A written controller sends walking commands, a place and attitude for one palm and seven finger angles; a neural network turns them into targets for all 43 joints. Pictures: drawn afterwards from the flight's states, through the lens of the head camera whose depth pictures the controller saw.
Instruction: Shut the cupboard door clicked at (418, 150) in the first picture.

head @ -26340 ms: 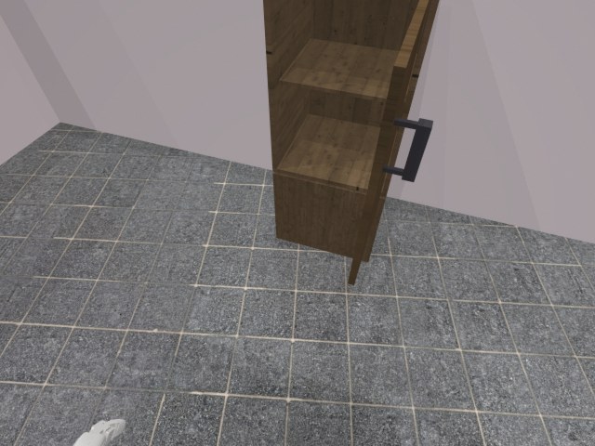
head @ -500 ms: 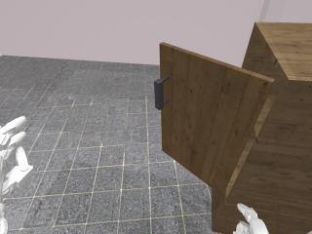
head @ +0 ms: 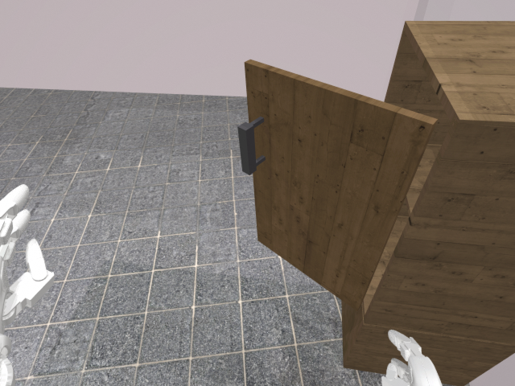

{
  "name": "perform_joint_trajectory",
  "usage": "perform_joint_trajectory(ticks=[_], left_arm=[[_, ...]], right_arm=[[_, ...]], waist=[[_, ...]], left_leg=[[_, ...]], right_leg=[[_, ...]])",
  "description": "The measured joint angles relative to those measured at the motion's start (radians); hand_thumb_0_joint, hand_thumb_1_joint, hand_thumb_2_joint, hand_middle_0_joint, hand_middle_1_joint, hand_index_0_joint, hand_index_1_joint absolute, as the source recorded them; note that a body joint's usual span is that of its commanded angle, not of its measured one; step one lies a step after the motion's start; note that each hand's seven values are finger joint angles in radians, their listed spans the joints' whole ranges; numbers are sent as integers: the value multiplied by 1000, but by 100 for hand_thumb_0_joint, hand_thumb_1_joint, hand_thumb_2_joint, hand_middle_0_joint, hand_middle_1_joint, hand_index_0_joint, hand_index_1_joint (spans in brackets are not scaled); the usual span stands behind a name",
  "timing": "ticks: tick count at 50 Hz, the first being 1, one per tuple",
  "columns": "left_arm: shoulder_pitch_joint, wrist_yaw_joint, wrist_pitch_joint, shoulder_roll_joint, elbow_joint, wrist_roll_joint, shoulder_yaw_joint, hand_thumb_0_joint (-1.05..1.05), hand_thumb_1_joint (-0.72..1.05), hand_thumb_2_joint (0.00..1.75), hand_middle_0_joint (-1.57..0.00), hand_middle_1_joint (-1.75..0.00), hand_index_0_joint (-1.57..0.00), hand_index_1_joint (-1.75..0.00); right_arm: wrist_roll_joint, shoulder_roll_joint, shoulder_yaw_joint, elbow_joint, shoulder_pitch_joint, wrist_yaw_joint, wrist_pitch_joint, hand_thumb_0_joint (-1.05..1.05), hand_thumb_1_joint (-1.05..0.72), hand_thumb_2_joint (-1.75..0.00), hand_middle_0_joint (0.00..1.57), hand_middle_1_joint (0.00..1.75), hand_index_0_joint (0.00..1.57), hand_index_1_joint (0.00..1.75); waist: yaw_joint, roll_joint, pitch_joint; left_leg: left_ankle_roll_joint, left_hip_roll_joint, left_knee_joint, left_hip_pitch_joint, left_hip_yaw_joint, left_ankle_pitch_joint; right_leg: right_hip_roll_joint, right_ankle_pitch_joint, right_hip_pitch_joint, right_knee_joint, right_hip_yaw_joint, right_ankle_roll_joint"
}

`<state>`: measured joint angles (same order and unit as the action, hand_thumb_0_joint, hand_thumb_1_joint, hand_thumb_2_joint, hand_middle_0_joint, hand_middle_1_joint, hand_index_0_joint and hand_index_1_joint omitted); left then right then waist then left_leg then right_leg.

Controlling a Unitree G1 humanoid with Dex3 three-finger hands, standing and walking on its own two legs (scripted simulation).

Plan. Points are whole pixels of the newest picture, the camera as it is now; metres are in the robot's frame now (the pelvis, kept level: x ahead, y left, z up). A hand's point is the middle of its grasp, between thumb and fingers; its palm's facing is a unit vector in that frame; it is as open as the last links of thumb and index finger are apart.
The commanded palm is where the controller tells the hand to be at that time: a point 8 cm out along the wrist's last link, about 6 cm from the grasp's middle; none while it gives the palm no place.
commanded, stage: step back with the hand held close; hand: left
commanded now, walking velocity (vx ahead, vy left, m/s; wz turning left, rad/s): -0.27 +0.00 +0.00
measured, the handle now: (254, 145) +0.60 +0.07 +0.06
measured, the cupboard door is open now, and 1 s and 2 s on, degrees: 57 57 57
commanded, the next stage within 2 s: stop stepping back and stand still in 1.10 s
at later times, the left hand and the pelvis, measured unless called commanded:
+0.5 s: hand out of the picture +0.14 +0.30 +0.15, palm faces +0.45 -0.76 -0.47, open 7.4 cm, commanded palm +0.08 +0.33 +0.17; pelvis -0.06 +0.03 -0.02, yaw -2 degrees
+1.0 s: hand out of the picture +0.02 +0.30 +0.17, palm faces +0.52 -0.71 -0.48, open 7.4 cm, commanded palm -0.06 +0.33 +0.17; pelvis -0.17 +0.02 -0.04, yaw +6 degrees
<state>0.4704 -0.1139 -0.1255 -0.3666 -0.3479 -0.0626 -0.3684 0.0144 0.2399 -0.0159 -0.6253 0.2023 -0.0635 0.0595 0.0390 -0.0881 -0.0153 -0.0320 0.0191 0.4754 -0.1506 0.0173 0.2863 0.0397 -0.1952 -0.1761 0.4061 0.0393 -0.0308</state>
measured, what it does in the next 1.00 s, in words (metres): walks backwards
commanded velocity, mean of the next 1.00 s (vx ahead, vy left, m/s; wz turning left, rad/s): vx -0.31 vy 0.00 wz -0.03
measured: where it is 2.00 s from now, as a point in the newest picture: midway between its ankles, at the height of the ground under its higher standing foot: outside the picture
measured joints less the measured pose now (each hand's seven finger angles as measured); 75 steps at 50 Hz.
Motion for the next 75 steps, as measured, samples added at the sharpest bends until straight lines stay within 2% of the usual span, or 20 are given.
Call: perform_joint_trajectory(ticks=[8, 17, 25, 29, 35, 41, 44, 47, 49, 51, 54, 57, 59, 61, 64, 66, 68, 70, 72, 75], left_arm=[[61, -15, -23, -23, -59, 9, 10, 2, 89, 90, -21, -30, -21, -30], [76, -30, -37, -109, -129, 10, -69, 2, 88, 90, -21, -30, -22, -30], [48, -34, -56, -61, -98, 43, -74, 2, 89, 90, -21, -30, -21, -30], [5, -35, -67, -31, -92, 72, -62, 2, 88, 90, -21, -30, -21, -30], [-36, -35, -108, -27, -126, 83, -86, 2, 88, 90, -21, -30, -21, -30], [-2, -45, -135, -48, -174, 67, -97, 2, 88, 90, -21, -30, -21, -30], [7, -55, -140, -66, -199, 57, -92, 2, 88, 90, -21, -30, -21, -30], [25, -61, -147, -89, -203, 55, -106, 2, 88, 90, -21, -30, -21, -30], [18, -59, -144, -101, -190, 59, -116, 2, 88, 90, -21, -30, -21, -30], [7, -55, -132, -115, -185, 52, -124, 2, 88, 90, -21, -30, -22, -30], [20, -55, -139, -111, -181, 37, -149, 2, 88, 90, -22, -30, -22, -30], [50, -58, -134, -77, -175, 14, -162, 2, 88, 90, -21, -30, -21, -30], [28, -58, -133, -35, -165, 12, -135, 2, 89, 90, -21, -30, -21, -30], [-10, -59, -129, 0, -150, 24, -72, 2, 89, 90, -21, -30, -21, -30], [-31, -56, -118, -7, -161, 46, -22, 2, 88, 90, -21, -30, -21, -30], [-21, -58, -105, -29, -169, 49, -25, 2, 88, 90, -21, -30, -21, -30], [-17, -61, -92, -45, -165, 47, -28, 2, 88, 90, -21, -30, -21, -30], [-28, -61, -79, -63, -153, 44, -27, 2, 88, 90, -21, -30, -21, -30], [-29, -58, -68, -86, -133, 38, -41, 2, 88, 90, -21, -30, -21, -30], [45, -51, -58, -114, -119, 22, -82, 2, 88, 90, -21, -30, -21, -30]], right_arm=[[4, 28, 33, 17, -8, -12, -57, 1, -90, -90, 20, 30, 20, 30], [2, 2, 32, 72, -14, -21, -88, 1, -90, -90, 20, 30, 20, 30], [-5, -9, 11, 90, 16, -15, -67, 1, -90, -90, 20, 30, 20, 30], [-11, -11, 6, 83, 48, -16, -53, 1, -90, -90, 20, 30, 21, 30], [-12, -18, 4, 62, 58, -6, -29, 1, -90, -90, 21, 30, 21, 30], [-17, -17, 17, 39, 45, 12, -19, 1, -90, -90, 21, 30, 21, 30], [-18, -12, 21, 28, 30, 16, -24, 1, -90, -90, 20, 30, 21, 30], [-12, -9, 24, 40, 22, 9, -20, 1, -90, -90, 20, 30, 21, 30], [-11, -7, 33, 50, 24, 1, -6, 1, -90, -90, 20, 30, 21, 30], [-15, -16, 43, 38, 32, -3, 11, 1, -90, -90, 20, 30, 20, 30], [-5, -38, 44, 6, 30, 6, 23, 1, -90, -90, 20, 30, 20, 30], [-9, -54, 32, 5, 7, 12, 39, 1, -90, -90, 20, 30, 20, 30], [-13, -55, 26, -1, -33, 19, 51, 1, -90, -90, 20, 30, 20, 30], [-13, -62, 24, -34, -56, 21, 53, 1, -90, -90, 20, 30, 20, 30], [-7, -90, -3, -57, -45, 17, 36, 1, -90, -90, 20, 30, 21, 30], [-7, -94, -19, -30, -27, 11, 24, 2, -90, -90, 21, 30, 21, 30], [-8, -73, -21, 5, -11, 4, 23, 2, -90, -90, 21, 30, 21, 30], [-2, -46, -7, 24, -7, -3, 26, 1, -90, -90, 21, 30, 21, 30], [8, -42, 1, 20, -16, -5, 13, 1, -90, -90, 21, 30, 21, 30], [4, -43, -3, 34, -1, -2, 4, 1, -90, -90, 20, 30, 21, 30]], waist=[[-34, 35, -1], [-51, 81, -11], [-39, 90, -14], [-41, 89, -6], [-48, 90, 27], [-52, 112, 28], [-57, 128, 35], [-64, 128, 43], [-82, 95, 52], [-93, 66, 46], [-62, 68, 0], [-25, 72, -39], [3, 60, -22], [25, 69, 8], [50, 164, -11], [29, 197, -43], [-9, 177, -71], [-53, 139, -82], [-63, 151, -59], [-83, 161, -54]], left_leg=[[-17, 24, 52, -93, -15, 9], [-41, 42, 107, -149, -49, 4], [-56, 40, 189, -216, -59, 0], [-58, 31, 248, -255, -49, 9], [-43, -6, 299, -309, -57, 4], [-7, 0, 313, -361, -73, 131], [0, 6, 273, -374, -84, 94], [-27, -7, 250, -390, -100, 32], [-53, -41, 242, -404, -100, -55], [-56, -77, 218, -416, -98, -188], [-49, -99, 199, -441, -115, -197], [-34, -124, 152, -476, -157, -241], [-6, -142, 146, -505, -164, -203], [49, -120, 198, -495, -137, -51], [66, -47, 360, -441, -106, 53], [65, -22, 352, -363, -96, 41], [56, -21, 236, -251, -86, -30], [8, -20, 106, -181, -69, 18], [-17, -10, 85, -168, -88, -10], [-19, -17, 50, -151, -121, -67]], right_leg=[[-25, -20, -107, 79, -13, 20], [-43, -13, -176, 148, -43, 43], [-42, 9, -232, 205, -48, 52], [-25, -40, -234, 271, -69, 59], [-13, -52, -253, 312, -56, 49], [-34, -10, -299, 294, -56, 39], [-49, 27, -313, 263, -55, 42], [-41, -5, -338, 274, -61, 41], [-5, -79, -350, 380, -63, 45], [28, -161, -322, 503, -54, 48], [38, -252, -227, 553, -41, 42], [20, -301, -82, 394, -13, 28], [28, -355, -55, 284, -18, 16], [24, -271, -57, 259, -28, 14], [-24, -193, -68, 215, -80, 23], [-42, -167, -79, 187, -101, 28], [-39, -149, -91, 173, -98, 37], [-32, -141, -109, 181, -78, 51], [-44, -107, -100, 163, -96, 67], [-46, -92, -99, 152, -91, 56]])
